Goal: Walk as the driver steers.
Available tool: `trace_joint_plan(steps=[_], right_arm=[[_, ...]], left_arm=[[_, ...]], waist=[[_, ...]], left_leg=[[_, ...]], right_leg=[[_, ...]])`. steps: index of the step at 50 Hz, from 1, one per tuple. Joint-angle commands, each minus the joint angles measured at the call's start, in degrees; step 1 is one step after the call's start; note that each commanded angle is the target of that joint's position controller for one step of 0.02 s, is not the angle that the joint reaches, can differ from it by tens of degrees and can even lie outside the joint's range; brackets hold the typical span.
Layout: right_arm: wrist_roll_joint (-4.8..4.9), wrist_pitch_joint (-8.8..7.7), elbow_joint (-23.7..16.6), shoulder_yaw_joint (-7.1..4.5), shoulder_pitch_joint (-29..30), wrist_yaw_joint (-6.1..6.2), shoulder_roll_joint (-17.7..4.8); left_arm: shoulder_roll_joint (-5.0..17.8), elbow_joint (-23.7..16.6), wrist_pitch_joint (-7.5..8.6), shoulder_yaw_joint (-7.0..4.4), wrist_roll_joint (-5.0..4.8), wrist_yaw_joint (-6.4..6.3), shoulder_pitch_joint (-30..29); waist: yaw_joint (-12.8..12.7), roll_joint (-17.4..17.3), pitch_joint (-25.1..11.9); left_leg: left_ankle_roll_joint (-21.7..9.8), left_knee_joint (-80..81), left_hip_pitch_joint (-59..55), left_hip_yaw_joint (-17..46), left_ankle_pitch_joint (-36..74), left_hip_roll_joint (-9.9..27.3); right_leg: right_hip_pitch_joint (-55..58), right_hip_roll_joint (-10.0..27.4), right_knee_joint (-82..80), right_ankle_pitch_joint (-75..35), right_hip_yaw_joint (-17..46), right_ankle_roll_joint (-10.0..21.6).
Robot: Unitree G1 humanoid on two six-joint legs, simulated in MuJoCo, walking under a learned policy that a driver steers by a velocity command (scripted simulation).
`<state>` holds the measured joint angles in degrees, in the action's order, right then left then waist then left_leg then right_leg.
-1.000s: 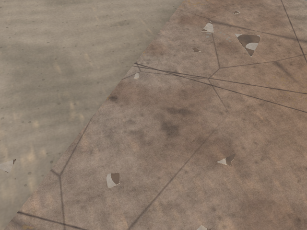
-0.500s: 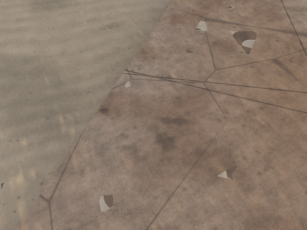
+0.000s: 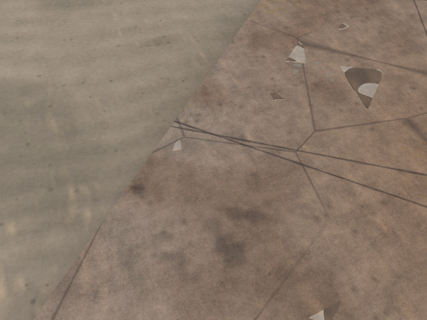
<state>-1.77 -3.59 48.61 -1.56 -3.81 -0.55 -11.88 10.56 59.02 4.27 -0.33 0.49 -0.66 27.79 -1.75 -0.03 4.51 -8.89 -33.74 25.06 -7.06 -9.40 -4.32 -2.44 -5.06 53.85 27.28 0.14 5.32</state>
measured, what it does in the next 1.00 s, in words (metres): walks ahead, turning right: right foot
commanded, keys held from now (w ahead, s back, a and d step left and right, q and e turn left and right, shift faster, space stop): w+e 1.00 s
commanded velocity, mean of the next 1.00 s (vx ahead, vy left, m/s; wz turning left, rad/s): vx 0.50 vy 0.00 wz -0.47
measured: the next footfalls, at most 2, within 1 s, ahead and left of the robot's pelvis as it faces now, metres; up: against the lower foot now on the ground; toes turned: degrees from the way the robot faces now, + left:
right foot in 0.52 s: +0.41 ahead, -0.12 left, +0.00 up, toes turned -18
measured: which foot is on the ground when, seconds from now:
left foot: down 0.00-0.52, up 0.54-1.00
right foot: up 0.00-0.50, down 0.52-1.00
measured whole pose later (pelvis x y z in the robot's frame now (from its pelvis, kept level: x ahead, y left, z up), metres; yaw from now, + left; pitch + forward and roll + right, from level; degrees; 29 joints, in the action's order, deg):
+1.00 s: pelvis +0.54 -0.11 +0.02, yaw -31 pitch +2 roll +0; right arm -1.5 -2.8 41.2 -0.1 1.2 -1.3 -13.7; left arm 15.1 53.5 3.0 -3.9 1.0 -0.7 27.0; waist -6.5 -1.3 2.5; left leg 0.0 -33.2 32.4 0.9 -4.2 1.0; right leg 3.0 -7.9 18.3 21.7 11.8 6.6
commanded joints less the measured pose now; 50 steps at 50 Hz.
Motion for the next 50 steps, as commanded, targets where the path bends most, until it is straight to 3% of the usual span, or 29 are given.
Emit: trace_joint_plan(steps=[1,2,4,6,8,13,16,19,22,24,25,26,27,28,29,30,31,32,34,36,40,46,48,50], right_arm=[[1.64,0.12,2.18,-2.82,-12.27,0.02,-7.9],[1.21,-0.52,2.24,-2.13,-10.04,-0.21,-5.18],[0.88,-1.8,4.05,-1.09,-11.3,0.29,-2.52],[1.06,-3.07,5.83,-1.12,-14.34,0.39,-3.3],[1.03,-3.57,6.79,-1.38,-16.18,0.38,-4.81],[1.1,-3.52,8.13,-0.75,-20.42,0.72,-4.7],[1.18,-3.36,9.08,-0.38,-23.48,1.47,-4.91],[0.84,-2.72,10.53,-0.32,-26.65,2.26,-5.63],[0.73,-1.98,10.77,-0.61,-25.6,3.22,-7.35],[0.46,-1.16,10.12,-1.23,-23.76,3.44,-9.24],[0.55,-0.81,9.29,-1.46,-22.43,3.08,-9.87],[0.81,-1.02,7.24,-1.35,-21.23,2.56,-9.13],[1.69,-1.77,3.01,-0.78,-21.83,1.18,-3.92],[0.98,-2.75,1.32,-1.5,-15.53,0.85,-8.56],[1.61,-3.68,-0.34,-1.31,-12.09,0.58,-7.95],[1.7,-3.95,0.1,-1.37,-12.91,0.71,-7.85],[0.76,-3.04,-0.16,-1.42,-12.61,0.78,-7.27],[-0.39,-1.7,0.11,-1.15,-14.19,0.57,-6.22],[-1.21,0.32,-0.66,-1.16,-14.08,0.12,-5.4],[-1.07,1.09,-2.74,-1.11,-10.03,-0.13,-5.32],[-0.61,1.38,-6.88,-0.92,0.39,-0.38,-5.85],[0.07,0.57,-11.56,-0.07,10.71,-0.83,-6.59],[0.32,0.01,-12.18,-0.14,9.71,-0.8,-7.66],[0.58,-0.65,-9.86,-0.96,0.74,-0.12,-9.78]], left_arm=[[8.25,-5.73,0.65,-1.9,0.46,0.49,-2.08],[7.86,-5.96,0.62,-2.09,0.57,0.74,-4.34],[5.09,-5.04,-0.92,-1.81,1.19,1.4,-2.37],[3.24,-5.13,-2.0,-1.66,1.32,1.94,-2.64],[3.59,-6.73,-2.62,-1.86,1.14,2.28,-7.03],[3.31,-10.38,-2.4,-1.7,0.44,2.8,-18.51],[2.19,-12.27,-2.23,-0.98,0.5,3.13,-24.9],[2.35,-13.81,-2.14,-0.77,0.8,3.25,-28.82],[3.59,-13.26,-2.18,-1.47,1.22,2.92,-25.6],[5.69,-10.59,-1.96,-2.68,1.38,2.56,-16.77],[7.55,-8.13,-1.56,-3.79,1.83,2.35,-9.2],[12.35,-6.56,-1.48,-5.6,2.58,1.66,-1.54],[17.39,-8.3,-2.29,-7.04,1.73,1.27,-4.38],[16.35,-7.76,-2.91,-6.95,0.32,1.26,-3.5],[14.2,-7.68,-2.83,-6.41,0.03,0.9,-7.03],[10.85,-7.68,-2.59,-5.67,0.05,0.93,-9.6],[9.38,-7.89,-2.06,-5.16,-0.03,0.74,-11.54],[8.59,-8.2,-1.51,-4.72,-0.18,0.56,-12.64],[9.74,-7.89,-0.29,-4.75,-0.59,0.7,-11.23],[11.55,-7.55,0.03,-5.13,-0.6,0.79,-9.1],[11.47,-7.03,-0.39,-5.03,-0.49,0.87,-3.54],[12.59,-7.2,-0.8,-5.14,0.38,0.08,1.55],[13.59,-7.94,-0.73,-5.41,0.6,-0.45,0.2],[14.96,-9.29,-0.43,-5.73,0.66,-0.37,-4.06]], waist=[[4.68,-1.85,-5.27],[3.22,0.74,-1.35],[0.14,0.02,0.07],[-0.52,-0.65,0.35],[-0.33,-1.46,1.46],[1.97,-2.38,2.24],[3.93,-2.85,2.42],[5.13,-3.25,2.52],[2.38,-5.06,-0.37],[-1.78,-6.48,-5.23],[-5.42,-5.67,-9.0],[-8.91,-0.62,-14.07],[-4.2,14.65,-18.01],[-6.06,3.33,-15.96],[-3.95,1.43,-9.2],[-0.72,-3.15,-4.17],[1.54,-4.14,-2.44],[3.13,-3.42,-2.64],[4.0,-1.75,-3.23],[3.34,0.1,-2.49],[-0.56,2.91,-1.71],[-4.21,4.27,-1.46],[-2.78,4.87,-1.5],[1.8,5.18,-4.39]], left_leg=[[-11.11,22.24,-26.86,37.37,-20.0,24.33],[-8.9,24.64,-19.75,31.84,-14.38,22.13],[-5.01,26.63,-12.04,21.52,-4.26,18.42],[-3.87,27.82,-10.76,15.81,1.68,17.31],[-2.59,29.05,-11.91,11.21,4.39,16.46],[1.96,27.52,-17.35,2.14,18.09,13.58],[2.9,26.2,-21.57,-0.57,24.18,14.2],[2.79,23.11,-29.13,-2.26,31.5,16.26],[3.17,14.2,-33.52,-4.69,52.52,18.11],[2.77,0.34,-32.75,-5.65,59.11,19.02],[2.96,-11.44,-27.76,-6.35,52.01,18.52],[4.04,-29.23,-15.17,-6.7,31.69,16.54],[7.61,-51.73,12.0,-3.15,-20.5,2.14],[6.82,-52.85,19.64,8.27,-17.18,4.12],[6.57,-48.32,20.82,9.42,-11.51,7.3],[6.87,-42.02,17.07,8.91,-8.83,9.18],[7.7,-37.67,13.45,9.28,-8.58,10.48],[8.64,-35.13,10.05,9.1,-8.35,10.78],[10.11,-31.38,8.36,7.85,-7.73,10.48],[11.24,-26.43,9.78,6.73,-3.55,10.42],[11.77,-15.68,13.73,6.18,5.69,9.32],[10.24,-4.22,15.09,6.97,7.62,6.12],[9.06,0.21,10.16,8.01,6.24,5.36],[7.17,4.06,-4.74,7.49,2.12,2.8]], right_leg=[[-33.46,5.22,25.08,-7.71,4.12,1.62],[-31.02,6.84,21.82,-9.95,3.99,1.76],[-24.89,8.89,17.2,-11.28,4.34,0.75],[-24.9,9.33,15.19,-12.85,3.59,0.15],[-29.83,10.25,12.65,-17.13,3.11,-0.29],[-35.96,9.56,-0.56,-28.26,-0.19,-1.43],[-35.06,8.6,-9.89,-31.4,-4.3,-1.35],[-35.14,7.09,-15.68,-27.92,-7.22,0.09],[-28.49,2.93,-17.8,-19.18,-9.93,3.17],[-18.52,-0.31,-19.89,-13.68,-10.19,6.23],[-8.16,-0.99,-24.91,-14.43,-8.34,8.28],[5.33,8.38,-27.78,-9.41,4.6,11.93],[21.91,25.13,-33.68,-12.03,38.3,21.81],[20.27,24.44,-37.54,-13.98,38.8,22.07],[13.46,23.38,-39.21,-16.8,31.16,19.57],[4.85,20.96,-40.78,-24.1,25.83,16.47],[-0.43,17.66,-41.14,-29.12,21.4,14.14],[-3.59,15.2,-41.58,-32.22,17.99,13.04],[-6.1,12.84,-41.66,-38.31,15.2,12.56],[-7.64,11.16,-42.29,-39.49,13.91,11.55],[-4.3,9.73,-41.43,-40.44,14.89,8.23],[4.9,11.47,-37.24,-43.77,19.34,7.75],[5.14,12.42,-35.34,-45.22,20.97,6.65],[0.78,11.14,-28.94,-53.67,20.26,4.1]])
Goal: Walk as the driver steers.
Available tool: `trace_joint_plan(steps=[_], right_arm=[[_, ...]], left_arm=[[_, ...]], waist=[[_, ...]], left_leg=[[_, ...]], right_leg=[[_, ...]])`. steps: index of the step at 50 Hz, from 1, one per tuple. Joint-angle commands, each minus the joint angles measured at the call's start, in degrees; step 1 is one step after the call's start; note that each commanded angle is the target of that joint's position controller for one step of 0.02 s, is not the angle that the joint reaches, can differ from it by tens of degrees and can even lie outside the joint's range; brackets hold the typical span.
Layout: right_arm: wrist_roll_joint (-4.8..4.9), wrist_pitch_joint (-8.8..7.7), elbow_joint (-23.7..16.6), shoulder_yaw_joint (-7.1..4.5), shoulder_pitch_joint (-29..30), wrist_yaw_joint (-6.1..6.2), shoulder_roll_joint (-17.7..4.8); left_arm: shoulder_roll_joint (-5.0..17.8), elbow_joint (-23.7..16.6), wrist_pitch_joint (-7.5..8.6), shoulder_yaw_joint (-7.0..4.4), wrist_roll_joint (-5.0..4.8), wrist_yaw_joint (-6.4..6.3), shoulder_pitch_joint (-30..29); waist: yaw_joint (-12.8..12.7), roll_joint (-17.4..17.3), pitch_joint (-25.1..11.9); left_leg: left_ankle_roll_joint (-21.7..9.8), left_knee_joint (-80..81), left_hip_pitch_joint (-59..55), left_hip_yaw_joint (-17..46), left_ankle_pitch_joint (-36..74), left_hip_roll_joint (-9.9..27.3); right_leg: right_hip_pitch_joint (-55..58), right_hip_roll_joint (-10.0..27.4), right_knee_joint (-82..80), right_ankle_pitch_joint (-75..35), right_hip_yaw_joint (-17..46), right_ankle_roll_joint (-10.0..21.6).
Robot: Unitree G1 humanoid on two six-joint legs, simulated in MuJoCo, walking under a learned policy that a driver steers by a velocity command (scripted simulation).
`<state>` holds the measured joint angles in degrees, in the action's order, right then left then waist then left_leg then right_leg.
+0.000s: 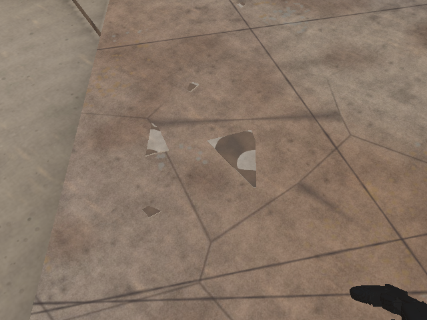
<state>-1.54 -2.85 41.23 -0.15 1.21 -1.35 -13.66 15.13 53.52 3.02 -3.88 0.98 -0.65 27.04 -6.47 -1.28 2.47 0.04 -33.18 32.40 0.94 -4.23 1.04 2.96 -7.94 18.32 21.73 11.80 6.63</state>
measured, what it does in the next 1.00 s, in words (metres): walks ahead: left foot, then right foot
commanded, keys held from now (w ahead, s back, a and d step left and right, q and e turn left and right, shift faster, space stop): w+e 0.32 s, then w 0.46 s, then w+q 0.22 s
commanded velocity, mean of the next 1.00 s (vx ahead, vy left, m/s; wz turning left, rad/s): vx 0.50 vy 0.00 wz -0.28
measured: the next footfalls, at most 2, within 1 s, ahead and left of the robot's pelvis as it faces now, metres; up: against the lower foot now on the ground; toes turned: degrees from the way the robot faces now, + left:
left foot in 0.04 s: +0.20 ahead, +0.12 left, +0.00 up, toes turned -3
right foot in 0.56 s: +0.39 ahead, -0.16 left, +0.00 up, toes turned -20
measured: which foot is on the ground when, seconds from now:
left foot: up 0.00-0.02, down 0.04-0.58, up 0.60-1.00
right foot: down 0.00-0.04, up 0.06-0.54, down 0.56-1.00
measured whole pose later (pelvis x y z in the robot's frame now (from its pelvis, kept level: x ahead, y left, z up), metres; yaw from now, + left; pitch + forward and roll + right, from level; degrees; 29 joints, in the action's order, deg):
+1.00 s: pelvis +0.48 -0.11 +0.01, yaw -13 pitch +1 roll -2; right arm -1.6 -1.0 46.8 -2.1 -8.4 -2.6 -13.7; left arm 13.0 54.9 5.3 -1.9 1.3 -0.3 23.7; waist -2.2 -2.3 1.4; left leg -2.8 -41.1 36.5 -1.8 -0.9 3.7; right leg 6.2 -5.2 8.2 15.6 -6.8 4.2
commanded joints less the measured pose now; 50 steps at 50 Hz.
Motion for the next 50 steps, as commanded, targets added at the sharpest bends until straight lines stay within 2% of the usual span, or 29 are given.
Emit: trace_joint_plan(steps=[1,2,3,4,5,6,7,8,11,13,16,19,23,25,26,27,28,29,30,31,32,33,34,35,37,39,42,45,50], right_arm=[[0.29,-2.03,-0.07,-3.13,-12.7,1.33,-9.57],[-0.87,-2.63,0.8,-4.03,-21.43,2.33,-12.79],[-2.43,-2.21,0.17,-5.21,-24.09,2.73,-17.86],[-1.17,-1.26,-0.04,-5.3,-21.26,2.4,-15.4],[-0.66,-1.03,-0.94,-4.19,-16.77,2.25,-10.05],[-0.43,-1.13,-0.85,-3.37,-14.17,1.97,-6.65],[-0.52,-1.33,-0.29,-3.07,-13.97,1.93,-5.84],[-0.29,-1.68,0.66,-2.93,-14.76,1.97,-5.51],[0.63,-3.38,2.48,-3.25,-17.4,1.3,-5.98],[0.73,-3.76,3.18,-3.55,-18.55,1.17,-6.5],[0.45,-3.49,4.42,-3.66,-20.68,1.13,-6.51],[0.27,-3.44,5.53,-3.66,-22.38,0.93,-6.89],[0.37,-2.7,7.71,-4.0,-26.12,1.07,-8.84],[0.43,-1.74,9.15,-4.15,-27.69,1.24,-9.9],[0.49,-1.3,9.72,-4.15,-28.03,1.33,-10.38],[0.8,-0.82,10.14,-3.96,-28.01,1.42,-10.31],[0.94,-0.79,9.62,-3.36,-28.22,1.45,-8.93],[2.18,-1.16,6.01,-1.88,-29.26,0.71,-3.67],[1.64,-1.09,5.14,-2.94,-28.19,0.63,-6.19],[1.1,-0.8,4.28,-3.71,-22.83,0.81,-8.47],[1.52,-1.26,4.13,-3.13,-21.01,0.53,-6.68],[1.39,-1.17,5.03,-3.09,-21.6,0.36,-5.96],[0.37,-0.39,5.76,-3.14,-23.0,0.22,-5.59],[-0.26,0.46,6.88,-3.05,-24.87,-0.09,-4.83],[-0.49,1.24,6.9,-3.19,-24.3,-0.69,-4.11],[-0.58,1.49,5.63,-3.25,-19.79,-0.9,-3.89],[-0.02,1.54,4.32,-3.17,-14.17,-0.92,-3.77],[0.37,1.25,3.09,-2.79,-9.71,-1.01,-3.2],[-0.27,0.78,0.18,-2.21,-2.99,-1.5,-2.89]], left_arm=[[10.68,-4.12,1.18,-2.21,-0.17,0.24,-4.56],[8.17,-5.41,1.72,-1.54,-0.83,0.91,-4.46],[1.37,-6.96,1.59,-0.19,-2.86,0.74,2.02],[6.51,-6.67,0.98,-0.65,-0.97,0.32,2.84],[7.54,-6.16,0.33,-1.0,-0.02,0.42,-0.86],[6.9,-6.62,0.06,-0.86,0.3,0.99,-4.34],[5.92,-6.98,-0.37,-0.82,0.52,1.53,-5.5],[5.37,-7.24,-1.12,-0.76,1.14,2.15,-5.61],[3.87,-8.73,-2.56,-0.37,1.17,3.25,-7.75],[3.46,-10.48,-2.84,-0.11,1.25,3.82,-11.73],[2.78,-12.94,-2.77,0.39,1.06,4.39,-17.79],[1.0,-14.63,-2.12,1.51,0.95,4.91,-23.17],[1.54,-16.14,-1.82,1.96,1.33,4.87,-28.31],[2.29,-16.15,-1.46,1.79,1.82,4.37,-28.09],[2.65,-15.26,-1.05,1.55,2.07,4.07,-25.36],[3.04,-12.79,-0.33,1.1,2.4,3.68,-18.16],[5.49,-9.41,0.26,0.04,3.12,3.0,-8.73],[11.65,-8.77,0.45,-1.46,3.98,1.93,-1.05],[14.55,-8.04,-0.34,-2.37,1.2,1.28,0.5],[12.88,-7.84,-0.48,-2.07,0.17,0.97,-3.16],[9.32,-7.77,-0.04,-1.16,0.08,0.91,-6.6],[6.63,-7.75,0.31,-0.41,0.11,1.04,-9.46],[4.92,-7.46,0.69,0.16,-0.23,1.07,-11.25],[4.01,-7.4,1.07,0.46,-0.17,1.11,-12.18],[4.41,-6.25,1.94,0.35,-0.46,1.13,-10.62],[5.05,-4.9,2.3,0.13,-0.68,1.12,-8.66],[4.7,-3.46,2.5,0.26,-0.18,1.05,-6.09],[4.72,-2.2,2.92,0.45,0.16,0.82,-4.23],[4.97,0.16,2.91,0.79,0.4,-0.3,-1.53]], waist=[[10.46,3.95,-6.73],[13.7,-0.04,-14.07],[10.72,-13.06,-22.01],[8.88,-11.72,-21.01],[7.81,-4.22,-11.28],[7.57,-0.06,-5.96],[6.85,-1.65,-3.74],[6.06,-3.83,-2.5],[5.36,-4.65,-2.17],[5.66,-4.22,-1.36],[6.56,-3.74,0.04],[7.72,-3.58,0.91],[9.19,-3.96,2.39],[8.8,-4.25,1.99],[7.43,-4.42,0.18],[3.97,-3.11,-3.75],[0.53,-0.85,-10.09],[-1.56,10.39,-19.21],[-0.84,13.92,-22.04],[0.21,7.6,-14.12],[2.18,6.04,-8.05],[4.65,4.33,-4.72],[6.79,5.16,-2.94],[7.92,5.54,-3.02],[8.56,5.3,-2.74],[8.0,4.9,-0.47],[6.54,4.17,1.68],[5.36,4.2,2.99],[3.67,3.8,4.69]], left_leg=[[-3.07,6.84,-23.41,-0.85,-1.61,-2.59],[-5.37,7.78,-37.37,7.85,-9.2,6.58],[-11.29,10.56,-52.73,32.35,-12.14,24.1],[-13.9,15.39,-48.24,44.22,-19.74,25.13],[-12.75,17.15,-39.21,35.47,-22.85,22.66],[-11.37,18.48,-32.25,26.46,-18.43,19.32],[-9.86,19.84,-28.31,19.96,-12.66,16.77],[-9.03,20.99,-25.29,15.03,-8.3,14.93],[-9.34,22.9,-24.02,7.71,2.35,14.44],[-9.77,24.39,-24.93,4.06,4.34,14.8],[-9.47,25.13,-26.26,-1.6,6.63,13.83],[-8.55,25.09,-25.23,-6.06,8.11,12.29],[-8.06,24.39,-28.56,-7.53,10.16,14.22],[-7.87,20.09,-32.6,-8.04,19.23,15.25],[-7.55,14.8,-33.98,-8.92,27.95,15.09],[-6.69,5.35,-32.91,-11.01,32.84,13.71],[-5.48,-6.48,-25.75,-12.28,25.67,11.64],[-2.73,-26.76,-6.75,-13.67,0.61,6.42],[-1.81,-39.28,3.79,-7.13,-26.55,-0.86],[-2.49,-41.42,8.69,-1.74,-22.67,2.46],[-2.86,-38.55,7.88,-1.03,-18.51,4.1],[-2.85,-34.06,4.6,-0.88,-16.06,5.65],[-2.38,-31.32,1.29,-0.81,-14.95,6.3],[-1.95,-30.36,-1.48,-1.01,-13.71,6.15],[-1.41,-29.23,-1.33,-1.66,-11.07,5.72],[-0.62,-26.15,2.39,-1.91,-7.02,6.4],[-0.32,-20.5,7.05,-0.83,-1.42,6.15],[-1.28,-14.04,7.1,0.01,3.3,3.99],[-4.31,-4.71,6.17,-4.25,2.98,2.24]], right_leg=[[-7.21,11.07,16.3,-49.58,6.53,1.48],[-14.71,7.6,30.28,-36.98,4.13,0.4],[-31.84,-0.98,48.16,4.96,-3.12,-1.65],[-38.54,1.93,55.36,8.88,-4.22,-1.11],[-39.92,5.32,56.47,3.09,-4.72,-1.3],[-38.93,7.29,53.97,-1.01,-5.69,-1.73],[-37.54,8.73,51.85,-2.42,-6.21,-2.11],[-36.07,9.74,50.58,-2.88,-6.65,-2.57],[-37.0,10.64,49.46,-5.21,-7.68,-2.95],[-40.72,11.59,47.8,-8.63,-8.0,-3.43],[-43.96,12.17,41.42,-14.3,-9.28,-4.24],[-39.53,11.45,29.3,-19.87,-11.26,-3.93],[-34.09,10.0,18.92,-15.73,-15.14,-2.38],[-31.44,8.41,15.4,-10.32,-16.59,-0.68],[-27.17,6.67,13.25,-8.26,-17.38,0.36],[-17.79,4.64,8.67,-10.33,-18.06,1.58],[-3.54,6.73,8.58,-10.3,-14.74,3.06],[15.31,24.57,6.86,-3.12,8.63,8.41],[17.05,32.33,-1.19,-10.83,27.38,12.45],[12.31,29.11,-0.14,-16.97,17.51,11.06],[4.42,26.29,-1.13,-21.56,10.06,9.47],[-2.08,23.29,-3.27,-23.39,5.0,6.92],[-6.88,21.09,-5.04,-24.42,1.7,5.44],[-9.41,19.85,-6.61,-24.42,-0.53,4.97],[-10.45,18.85,-8.91,-26.03,-2.33,5.83],[-10.44,18.66,-11.38,-24.5,-3.5,6.49],[-7.79,18.89,-12.82,-24.77,-6.92,5.96],[-5.86,19.22,-13.16,-27.26,-11.0,4.68],[1.48,20.94,-10.67,-35.79,-15.86,2.83]])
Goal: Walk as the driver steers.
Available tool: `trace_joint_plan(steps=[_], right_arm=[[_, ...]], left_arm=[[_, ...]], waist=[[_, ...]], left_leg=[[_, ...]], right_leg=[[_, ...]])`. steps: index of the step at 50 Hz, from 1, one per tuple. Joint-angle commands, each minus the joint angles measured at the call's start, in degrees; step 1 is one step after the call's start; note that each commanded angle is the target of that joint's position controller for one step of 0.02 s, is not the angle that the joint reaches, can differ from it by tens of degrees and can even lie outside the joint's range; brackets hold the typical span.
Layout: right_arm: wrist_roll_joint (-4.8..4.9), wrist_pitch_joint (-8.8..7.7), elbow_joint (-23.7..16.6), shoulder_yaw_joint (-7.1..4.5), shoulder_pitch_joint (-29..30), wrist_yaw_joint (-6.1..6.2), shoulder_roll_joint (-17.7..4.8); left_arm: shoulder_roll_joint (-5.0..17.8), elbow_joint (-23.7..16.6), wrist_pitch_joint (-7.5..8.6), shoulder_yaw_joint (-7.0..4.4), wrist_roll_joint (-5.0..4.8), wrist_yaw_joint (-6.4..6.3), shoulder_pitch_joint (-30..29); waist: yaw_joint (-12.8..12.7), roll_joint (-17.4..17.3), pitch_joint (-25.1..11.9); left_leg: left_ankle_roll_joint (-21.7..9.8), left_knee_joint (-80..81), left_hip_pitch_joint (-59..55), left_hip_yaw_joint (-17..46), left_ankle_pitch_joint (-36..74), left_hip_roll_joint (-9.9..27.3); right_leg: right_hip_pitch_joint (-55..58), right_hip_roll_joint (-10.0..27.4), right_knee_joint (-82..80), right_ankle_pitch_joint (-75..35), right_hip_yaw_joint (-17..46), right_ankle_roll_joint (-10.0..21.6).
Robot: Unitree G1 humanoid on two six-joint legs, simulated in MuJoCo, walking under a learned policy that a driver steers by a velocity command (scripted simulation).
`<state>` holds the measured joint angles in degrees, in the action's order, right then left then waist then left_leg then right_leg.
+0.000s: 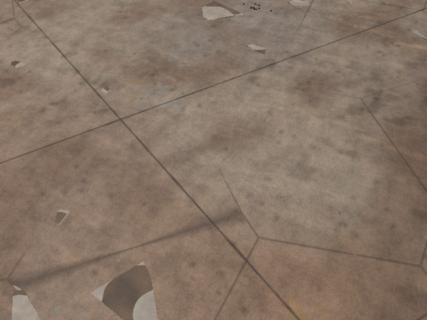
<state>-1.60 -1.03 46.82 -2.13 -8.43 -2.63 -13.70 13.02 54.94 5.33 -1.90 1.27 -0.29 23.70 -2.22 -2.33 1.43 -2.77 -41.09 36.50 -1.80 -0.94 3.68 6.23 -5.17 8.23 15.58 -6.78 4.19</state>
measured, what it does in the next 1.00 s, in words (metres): walks ahead, turning left: left foot, then right foot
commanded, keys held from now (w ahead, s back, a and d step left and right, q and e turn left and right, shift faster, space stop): w+q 0.18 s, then q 0.72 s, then no key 0.10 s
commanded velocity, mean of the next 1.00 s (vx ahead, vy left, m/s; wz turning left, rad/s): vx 0.21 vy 0.00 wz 0.52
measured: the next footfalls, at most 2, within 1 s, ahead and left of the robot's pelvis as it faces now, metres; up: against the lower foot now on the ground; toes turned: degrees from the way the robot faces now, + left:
left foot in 0.12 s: +0.23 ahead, +0.10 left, +0.00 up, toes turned +8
right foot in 0.64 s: +0.44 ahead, -0.02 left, +0.00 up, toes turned +27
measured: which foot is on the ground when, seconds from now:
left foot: up 0.00-0.10, down 0.12-0.64, up 0.66-1.00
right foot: down 0.00-0.14, up 0.16-0.62, down 0.64-1.00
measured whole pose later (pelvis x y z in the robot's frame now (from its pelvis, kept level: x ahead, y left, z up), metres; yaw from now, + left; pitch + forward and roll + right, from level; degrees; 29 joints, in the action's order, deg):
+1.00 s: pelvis +0.30 +0.02 +0.00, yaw +35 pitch -1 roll +0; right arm -0.6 5.2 41.2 -3.1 -10.1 -2.1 -17.0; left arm 15.6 42.4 -0.7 -1.7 1.8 -1.2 12.4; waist -1.2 -0.6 3.8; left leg 0.7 -47.7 21.0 0.7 -25.5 -0.9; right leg -16.4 2.7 26.1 9.2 -7.2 1.9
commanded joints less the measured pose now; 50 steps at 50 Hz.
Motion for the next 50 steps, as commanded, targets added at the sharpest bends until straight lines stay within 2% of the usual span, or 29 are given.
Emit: trace_joint_plan(steps=[1,4,5,6,7,8,9,10,11,12,13,15,18,22,26,28,30,31,32,33,34,35,36,37,38,40,44,47,50], right_arm=[[-0.27,-1.13,-5.76,-0.22,6.79,-0.27,-2.84],[-0.39,-1.27,-4.47,-1.08,0.17,0.26,-4.32],[-0.6,-1.59,-2.42,-1.81,-6.71,0.48,-5.44],[-1.37,-1.94,0.2,-3.12,-15.85,0.93,-8.31],[-1.73,-1.75,0.21,-5.47,-20.85,1.79,-16.14],[0.66,-1.27,0.17,-5.45,-18.57,1.45,-16.18],[1.56,-0.93,0.26,-5.27,-15.09,1.59,-15.08],[1.44,-0.83,-0.31,-4.41,-11.6,1.83,-11.62],[1.39,-0.95,-0.61,-3.75,-9.22,1.97,-9.43],[1.82,-1.17,-0.75,-3.28,-7.75,2.12,-8.05],[1.83,-1.58,-0.96,-3.01,-7.25,2.02,-7.64],[1.59,-2.31,-0.79,-3.35,-8.09,1.86,-9.3],[1.55,-1.66,-0.97,-3.6,-9.92,2.21,-10.37],[1.6,-0.07,-1.37,-3.73,-12.64,3.0,-10.48],[0.81,1.15,-2.16,-4.11,-13.71,3.62,-11.15],[0.42,1.58,-3.07,-4.35,-12.26,3.76,-11.61],[0.64,1.65,-4.42,-4.49,-8.45,3.71,-12.02],[1.42,1.33,-5.35,-4.32,-5.99,3.59,-11.67],[2.41,0.81,-7.24,-3.22,-7.99,3.45,-7.89],[2.51,1.45,-7.07,-3.27,-16.33,3.92,-6.59],[-0.68,2.25,-4.46,-4.09,-18.04,4.26,-10.59],[0.06,2.91,-4.74,-3.91,-16.27,4.03,-9.64],[-0.03,3.77,-4.73,-4.11,-11.5,3.63,-11.26],[0.21,4.49,-5.72,-4.26,-8.55,2.74,-11.08],[0.66,5.02,-5.6,-4.04,-9.17,2.01,-10.39],[1.26,5.43,-6.05,-3.65,-8.93,1.34,-9.35],[0.71,5.82,-7.53,-2.91,-6.11,0.86,-8.18],[0.88,5.9,-8.81,-1.96,-3.55,0.35,-6.81],[1.15,5.42,-8.88,-1.53,-3.91,0.64,-6.89]], left_arm=[[7.49,-0.9,0.48,-1.22,0.21,-0.9,1.81],[9.99,-0.62,-0.13,-1.65,0.64,-1.42,0.4],[10.79,-0.85,-0.67,-1.87,0.68,-1.48,-0.01],[10.93,-1.9,-0.81,-1.8,0.37,-1.52,-0.97],[6.08,-5.37,-0.23,-0.67,-1.16,-0.65,1.17],[7.71,-6.84,0.38,-1.26,-0.35,-0.11,-1.64],[7.72,-8.31,0.8,-1.18,0.1,0.31,-6.56],[7.44,-8.87,1.34,-0.89,-0.42,0.39,-7.9],[6.95,-8.6,1.01,-0.98,-0.22,0.14,-7.76],[6.56,-8.68,-0.17,-0.89,0.6,-0.11,-6.61],[5.92,-8.49,-1.48,-0.81,1.11,-0.14,-5.34],[4.98,-9.21,-3.07,-0.65,1.08,-0.21,-5.16],[5.1,-11.12,-3.85,-0.59,0.78,-0.28,-8.98],[5.79,-13.72,-4.18,-0.29,0.28,-0.3,-15.72],[7.1,-15.33,-3.89,-0.13,-0.27,-0.67,-19.43],[8.03,-15.32,-3.42,-0.2,-0.59,-1.01,-18.17],[8.86,-14.46,-2.75,-0.39,-0.73,-1.42,-13.66],[9.46,-13.74,-2.04,-0.59,-0.17,-1.87,-9.73],[14.21,-14.08,-1.63,-1.54,0.5,-2.72,-6.03],[17.08,-15.44,-2.95,-1.93,-0.49,-2.55,-8.54],[12.67,-14.96,-3.95,-1.11,-1.55,-1.97,-5.38],[12.18,-15.63,-4.43,-1.38,-1.22,-2.41,-8.17],[8.64,-16.81,-5.05,-0.43,-0.97,-2.46,-12.02],[8.05,-17.28,-5.29,-0.11,-0.48,-2.62,-14.77],[8.45,-17.34,-5.44,-0.19,0.21,-2.53,-15.42],[9.14,-16.89,-5.13,-0.65,0.32,-2.43,-14.3],[10.13,-16.24,-4.95,-1.39,0.29,-2.04,-11.9],[11.06,-15.99,-5.24,-1.88,0.57,-1.34,-11.88],[12.42,-15.2,-5.81,-2.42,0.63,-0.56,-11.18]], waist=[[-0.35,5.02,5.54],[3.07,7.13,0.15],[5.91,6.94,-3.9],[10.16,4.84,-8.89],[9.81,-7.26,-16.21],[8.3,-7.41,-19.43],[7.29,-2.26,-11.2],[5.52,1.51,-4.47],[3.17,4.09,-0.67],[1.15,3.87,0.16],[0.17,2.91,-0.87],[-0.51,1.6,-2.7],[0.69,-0.37,-4.05],[3.79,-2.4,-4.76],[5.47,-2.77,-3.66],[4.77,-3.18,-3.05],[1.9,-3.77,-2.77],[-0.82,-2.34,-3.5],[-0.42,7.84,-9.69],[3.96,17.83,-13.19],[3.63,7.81,-12.01],[3.86,12.13,-12.57],[3.3,6.94,-7.33],[3.71,9.61,-4.29],[3.92,11.01,-3.28],[3.89,10.91,-3.79],[2.61,10.95,-4.45],[1.75,11.87,-4.14],[1.41,12.84,-4.75]], left_leg=[[-2.41,4.66,0.85,-2.65,-2.36,-1.18],[-5.98,6.63,-9.69,-6.92,-10.68,-6.77],[-7.33,9.32,-17.53,-7.16,-11.22,-8.82],[-10.01,12.07,-31.58,-1.51,-10.68,-6.29],[-18.53,13.34,-50.25,24.75,-10.96,10.64],[-22.56,22.78,-54.59,46.11,-5.41,16.68],[-20.49,23.5,-48.51,36.94,-7.56,14.67],[-18.22,24.53,-39.52,29.97,0.7,13.36],[-15.99,24.76,-32.54,24.26,12.54,10.6],[-14.57,24.8,-27.65,19.29,21.54,8.01],[-13.69,24.45,-25.36,16.19,27.62,6.44],[-13.17,23.38,-24.18,12.82,37.54,4.15],[-11.06,21.83,-25.41,11.64,39.73,1.83],[-8.19,19.57,-29.22,14.63,34.79,1.38],[-8.45,16.07,-33.42,19.94,32.9,2.87],[-7.91,13.53,-33.48,22.95,31.84,2.99],[-5.53,10.35,-30.37,25.3,25.66,0.88],[-3.26,5.68,-26.45,24.85,21.56,-1.8],[-0.43,-7.35,-21.16,18.69,4.31,-5.93],[0.89,-18.49,-10.84,8.56,-40.52,-16.67],[1.46,-26.26,-9.52,8.3,-41.38,-12.14],[2.08,-30.64,-7.11,6.63,-36.91,-10.7],[3.0,-30.11,-7.48,6.95,-31.11,-8.01],[3.84,-28.59,-8.14,6.52,-27.29,-7.43],[4.81,-29.0,-9.19,5.41,-25.59,-7.82],[5.36,-26.87,-10.14,4.43,-23.35,-7.99],[5.3,-19.26,-9.72,3.23,-23.16,-6.03],[4.04,-9.63,-15.24,1.82,-24.24,-4.87],[2.36,-1.18,-20.22,-0.28,-25.13,-5.88]], right_leg=[[-0.28,18.45,1.48,-34.31,1.7,4.75],[2.52,18.52,16.67,-61.25,-1.49,3.19],[0.96,17.97,27.17,-62.06,-2.61,2.58],[-8.46,16.51,41.35,-50.9,-3.48,1.24],[-30.15,8.35,65.28,-19.07,-4.75,-1.75],[-42.89,0.8,75.23,13.37,6.08,-2.31],[-47.88,5.53,74.89,8.28,10.62,-1.81],[-46.73,7.75,70.38,3.83,9.54,-2.11],[-43.34,9.12,66.09,3.21,9.19,-2.77],[-39.49,9.78,63.03,3.72,9.07,-3.96],[-36.45,9.78,60.7,3.94,8.84,-4.87],[-35.32,8.56,57.12,2.28,7.55,-6.27],[-37.22,7.65,50.36,-2.45,6.61,-7.35],[-38.79,6.83,42.2,-7.79,7.5,-7.33],[-39.2,5.23,35.84,-5.2,9.14,-6.5],[-35.9,4.27,31.03,-2.53,10.25,-5.42],[-27.12,3.15,21.33,-3.76,10.58,-3.9],[-18.56,4.85,13.53,-12.15,11.7,-2.77],[-7.16,19.13,13.3,-28.87,22.87,0.81],[-1.95,32.24,13.72,-51.68,38.25,10.38],[-3.47,30.81,17.94,-60.39,34.62,11.48],[-5.66,31.13,15.31,-45.17,34.67,13.55],[-11.98,25.38,11.08,-30.89,27.82,10.62],[-15.79,20.9,9.35,-23.95,22.09,7.88],[-17.58,18.52,9.0,-25.28,17.96,7.15],[-17.67,17.47,8.89,-25.68,13.81,6.98],[-15.31,20.14,8.17,-19.52,12.31,8.38],[-18.33,20.32,8.07,-12.7,10.75,8.09],[-18.91,20.94,10.23,-13.19,11.0,7.87]])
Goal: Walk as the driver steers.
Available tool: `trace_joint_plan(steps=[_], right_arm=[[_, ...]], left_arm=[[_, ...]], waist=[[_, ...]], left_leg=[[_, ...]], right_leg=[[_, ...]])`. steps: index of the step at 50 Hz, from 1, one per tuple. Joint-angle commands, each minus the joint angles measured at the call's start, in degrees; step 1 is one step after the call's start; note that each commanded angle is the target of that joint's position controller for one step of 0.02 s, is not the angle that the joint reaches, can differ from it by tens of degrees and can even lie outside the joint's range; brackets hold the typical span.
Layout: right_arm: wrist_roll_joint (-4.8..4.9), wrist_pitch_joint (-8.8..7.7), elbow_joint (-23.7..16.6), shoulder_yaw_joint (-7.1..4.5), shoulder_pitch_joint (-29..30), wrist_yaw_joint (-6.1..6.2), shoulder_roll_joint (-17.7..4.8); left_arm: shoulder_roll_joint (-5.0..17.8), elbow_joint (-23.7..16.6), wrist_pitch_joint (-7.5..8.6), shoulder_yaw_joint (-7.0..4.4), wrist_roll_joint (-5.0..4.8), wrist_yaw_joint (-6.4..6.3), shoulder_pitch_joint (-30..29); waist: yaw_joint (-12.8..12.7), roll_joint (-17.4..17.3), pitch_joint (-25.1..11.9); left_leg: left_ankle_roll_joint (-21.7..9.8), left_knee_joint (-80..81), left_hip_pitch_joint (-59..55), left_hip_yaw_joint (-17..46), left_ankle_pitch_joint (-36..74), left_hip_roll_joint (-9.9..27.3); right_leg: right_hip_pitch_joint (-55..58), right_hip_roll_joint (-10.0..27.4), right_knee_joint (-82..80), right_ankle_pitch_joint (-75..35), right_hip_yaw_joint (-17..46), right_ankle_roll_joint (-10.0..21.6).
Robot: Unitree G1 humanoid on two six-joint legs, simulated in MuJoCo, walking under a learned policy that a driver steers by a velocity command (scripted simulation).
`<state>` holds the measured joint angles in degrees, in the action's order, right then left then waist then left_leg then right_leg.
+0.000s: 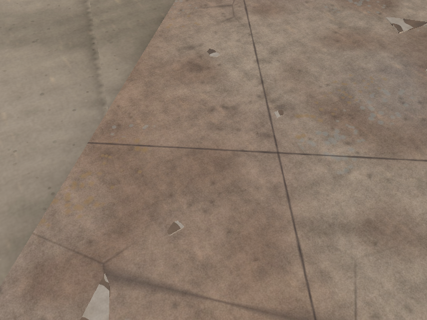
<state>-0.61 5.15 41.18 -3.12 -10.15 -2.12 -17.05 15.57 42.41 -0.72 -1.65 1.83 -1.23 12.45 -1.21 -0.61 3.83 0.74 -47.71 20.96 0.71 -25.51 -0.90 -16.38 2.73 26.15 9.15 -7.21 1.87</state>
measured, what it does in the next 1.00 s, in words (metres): steps on the spot: left foot, then right foot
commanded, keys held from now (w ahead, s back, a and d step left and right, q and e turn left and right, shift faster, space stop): no key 1.00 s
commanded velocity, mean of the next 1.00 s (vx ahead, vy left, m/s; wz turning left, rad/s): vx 0.00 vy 0.00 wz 0.09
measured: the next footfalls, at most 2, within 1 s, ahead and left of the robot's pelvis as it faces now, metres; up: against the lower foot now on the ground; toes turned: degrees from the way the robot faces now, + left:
left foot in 0.08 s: +0.03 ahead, +0.11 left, +0.00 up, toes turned +1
right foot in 0.40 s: +0.01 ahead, -0.10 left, +0.00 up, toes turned +4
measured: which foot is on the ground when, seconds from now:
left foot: up 0.00-0.06, down 0.08-1.00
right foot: down 0.00-0.08, up 0.10-0.38, down 0.40-1.00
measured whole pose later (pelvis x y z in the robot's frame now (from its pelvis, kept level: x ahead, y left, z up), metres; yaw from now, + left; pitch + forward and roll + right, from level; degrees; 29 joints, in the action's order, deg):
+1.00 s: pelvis -0.03 +0.00 +0.01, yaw +3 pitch -2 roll +0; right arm -0.5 0.3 64.0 0.3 -15.1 1.8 -11.1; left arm 10.5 62.8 0.0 0.4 0.6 -1.8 15.2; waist 0.3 0.0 1.6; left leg -1.4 -21.4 10.0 1.5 -9.6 -2.1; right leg -7.6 -1.3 21.9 12.6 0.2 1.3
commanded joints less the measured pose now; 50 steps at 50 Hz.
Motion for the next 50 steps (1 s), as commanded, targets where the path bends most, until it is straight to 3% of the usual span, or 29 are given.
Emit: trace_joint_plan(steps=[1,2,3,4,5,6,7,8,10,12,14,16,18,19,20,21,22,23,24,27,30,38,50], right_arm=[[0.1,-1.08,-2.8,-0.32,-3.34,0.3,-3.11],[-0.11,-1.6,-1.95,-0.08,-5.46,0.48,-2.66],[-0.57,-2.24,-1.59,-0.04,-5.96,0.79,-3.61],[-1.44,-2.95,-2.31,-0.38,-5.37,1.25,-7.07],[-1.2,-3.12,-3.79,-1.65,-2.71,1.42,-13.15],[-1.54,-3.54,-2.82,-1.12,-3.68,1.84,-9.75],[-1.2,-3.81,-2.63,0.09,-0.22,2.08,-6.43],[-1.15,-3.89,-2.71,0.61,2.42,2.3,-4.94],[-0.5,-4.58,-2.33,1.06,2.41,2.98,-3.8],[-0.11,-4.97,-1.11,1.46,0.25,3.08,-3.05],[-0.25,-5.06,0.1,1.49,-0.78,3.21,-3.2],[-0.54,-4.89,1.23,1.37,-1.39,3.4,-3.65],[-0.36,-4.74,2.27,1.34,-0.9,3.62,-3.8],[0.0,-4.71,2.64,1.34,-0.06,3.75,-3.79],[0.18,-5.02,2.94,1.66,-0.5,3.77,-2.87],[0.1,-5.36,3.12,2.01,-1.42,3.55,-1.61],[0.34,-5.24,4.09,1.86,-3.3,3.18,-0.84],[-0.2,-5.11,5.86,1.74,-2.12,3.36,-2.24],[-0.1,-5.0,6.74,1.3,-1.46,3.46,-3.18],[-0.07,-5.06,8.76,1.3,-1.68,3.21,-2.43],[0.04,-5.24,11.6,1.48,-2.43,3.46,-1.71],[0.08,-5.2,17.23,1.88,-4.24,3.8,-1.02],[0.1,-5.23,22.31,2.71,-7.08,4.17,0.8]], left_arm=[[10.18,-2.45,-0.06,-2.75,-0.23,0.55,-0.23],[10.26,-2.19,-0.44,-2.78,-0.76,0.65,-0.58],[9.75,-1.28,-0.65,-2.8,-0.89,0.82,1.56],[5.61,-1.65,-0.77,-1.91,-0.53,1.35,4.01],[3.06,-4.13,-1.43,-1.0,-0.92,0.61,1.63],[6.08,-3.59,-2.35,-1.69,-0.85,0.27,-1.44],[5.63,-2.57,-2.67,-1.88,-1.63,0.73,-0.16],[5.62,-0.92,-2.52,-2.0,-1.69,0.95,1.82],[6.06,1.4,-2.19,-2.33,-0.51,1.06,4.5],[4.54,1.96,-2.16,-1.87,-0.78,1.07,4.1],[3.01,2.05,-2.28,-1.21,-1.16,0.82,2.39],[3.07,2.58,-2.36,-1.03,-1.41,0.29,1.96],[2.85,3.86,-2.06,-0.85,-1.72,-0.3,3.56],[2.33,4.93,-1.63,-0.57,-1.57,-0.54,5.23],[3.29,5.56,-0.96,-0.57,-0.97,-0.81,5.72],[5.32,5.72,-0.22,-0.64,-0.26,-0.96,5.98],[7.31,6.48,-0.05,-1.11,-1.25,-0.54,2.1],[4.35,6.34,0.33,-0.52,-1.42,0.13,0.84],[3.5,7.07,0.63,-0.23,-1.3,0.38,1.91],[3.64,9.67,0.84,-0.14,-1.3,-0.25,3.02],[3.1,11.22,0.85,-0.01,-1.24,-0.37,2.77],[2.18,15.46,0.91,0.42,-1.21,-0.56,3.07],[-0.08,19.87,1.06,1.35,-1.26,-0.79,5.32]], waist=[[1.25,10.43,-7.22],[2.63,9.3,-7.1],[2.75,6.35,-6.31],[1.33,-6.26,-6.39],[1.7,-16.53,-2.46],[3.46,-10.27,-1.42],[0.68,-8.66,-0.83],[-0.8,-8.08,-0.52],[-0.85,-8.42,-3.43],[-0.05,-6.12,-5.47],[1.13,-6.53,-5.18],[2.0,-7.45,-4.91],[1.15,-6.62,-5.09],[-0.13,-5.37,-5.35],[-0.12,-3.46,-6.16],[0.9,-0.24,-6.97],[4.29,6.5,-3.55],[2.25,4.92,-3.24],[1.19,3.85,-2.32],[1.25,4.5,-1.77],[1.1,2.21,-1.28],[1.14,0.62,-0.58],[1.44,0.97,-0.03]], left_leg=[[-1.81,10.53,-7.23,-3.54,1.9,-1.58],[-2.72,18.62,-11.68,-4.27,6.92,-2.02],[-3.53,26.79,-15.53,-1.39,11.71,-1.22],[-5.33,35.58,-18.6,15.0,8.62,10.87],[-12.3,37.0,-8.88,27.43,17.66,22.74],[-14.68,35.62,-5.04,23.51,20.61,21.03],[-13.97,35.06,-4.69,18.34,21.88,17.33],[-11.98,34.7,-5.43,14.25,23.32,13.81],[-11.19,31.81,-11.28,10.2,35.67,11.01],[-11.5,30.01,-14.7,9.2,40.73,11.32],[-11.57,29.19,-15.71,9.53,38.28,11.28],[-11.94,28.38,-15.51,10.99,36.05,11.51],[-11.31,27.15,-14.6,11.96,34.38,11.15],[-9.84,26.39,-12.71,11.78,32.64,10.46],[-7.6,26.33,-9.55,12.1,28.92,9.74],[-5.7,25.09,-6.8,10.66,24.35,7.58],[-4.88,28.7,-8.78,6.96,18.34,2.97],[-4.28,28.77,-12.6,6.67,18.28,2.99],[-4.52,28.05,-13.18,6.98,18.77,3.45],[-4.71,28.17,-12.77,7.36,20.27,4.31],[-4.15,29.37,-11.59,7.25,18.71,4.1],[-3.53,30.55,-10.84,7.21,16.68,4.22],[-3.44,30.07,-10.68,6.78,16.6,4.56]], right_leg=[[3.21,12.76,-5.97,-8.22,10.92,9.51],[1.29,12.02,-3.41,-9.34,9.68,7.89],[-1.87,10.8,-0.81,-6.26,8.31,4.49],[-7.74,5.54,9.98,5.79,3.17,-0.04],[-12.53,-2.48,14.37,23.34,2.01,-2.51],[-8.2,-0.16,21.75,21.93,7.69,-2.43],[-7.54,-0.67,23.58,18.69,8.52,-2.09],[-7.06,-0.8,23.48,15.52,8.36,-1.92],[-6.73,-1.6,24.54,13.35,7.31,-2.27],[-5.25,-1.67,21.81,13.96,7.44,-2.93],[-3.33,-1.77,15.59,14.46,7.33,-3.11],[-1.0,-2.57,10.13,15.18,6.91,-2.9],[3.03,-3.15,1.79,10.89,6.44,-2.34],[7.61,-2.65,-5.23,3.16,6.69,-1.95],[12.94,-0.02,-8.31,-3.22,9.8,-1.56],[16.32,4.95,-8.45,-8.96,14.77,-0.69],[9.53,5.3,-5.8,-10.57,15.01,0.79],[6.59,4.66,-6.61,-6.61,14.56,0.67],[5.51,3.52,-7.59,-3.48,13.59,0.15],[6.19,2.73,-8.52,-1.58,13.2,0.07],[6.88,2.82,-8.78,0.05,13.37,0.45],[6.38,2.54,-9.41,2.63,13.56,1.03],[4.96,1.97,-9.32,2.71,13.42,1.1]])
